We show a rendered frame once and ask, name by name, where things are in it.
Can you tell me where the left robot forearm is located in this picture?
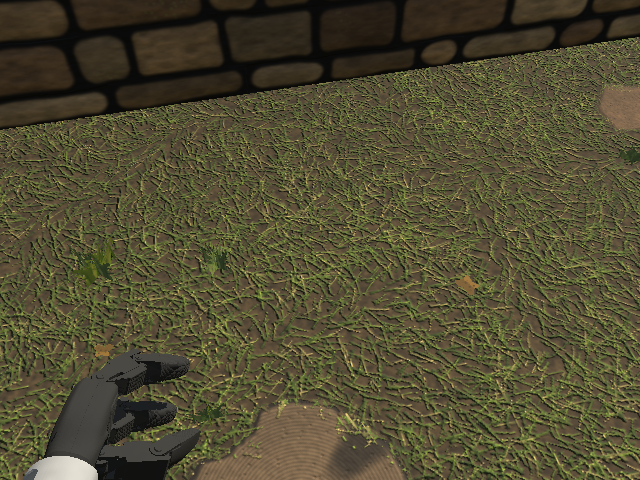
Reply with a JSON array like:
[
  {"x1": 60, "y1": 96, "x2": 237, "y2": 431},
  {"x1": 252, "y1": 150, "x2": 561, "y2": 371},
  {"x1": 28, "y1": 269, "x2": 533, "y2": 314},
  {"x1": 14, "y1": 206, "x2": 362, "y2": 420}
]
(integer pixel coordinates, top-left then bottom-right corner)
[{"x1": 23, "y1": 456, "x2": 98, "y2": 480}]

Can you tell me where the left robot hand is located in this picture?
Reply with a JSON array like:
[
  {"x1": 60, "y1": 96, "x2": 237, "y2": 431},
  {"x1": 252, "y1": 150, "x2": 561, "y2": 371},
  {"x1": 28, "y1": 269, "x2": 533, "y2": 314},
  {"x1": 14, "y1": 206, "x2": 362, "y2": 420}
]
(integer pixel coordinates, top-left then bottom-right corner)
[{"x1": 44, "y1": 349, "x2": 201, "y2": 480}]

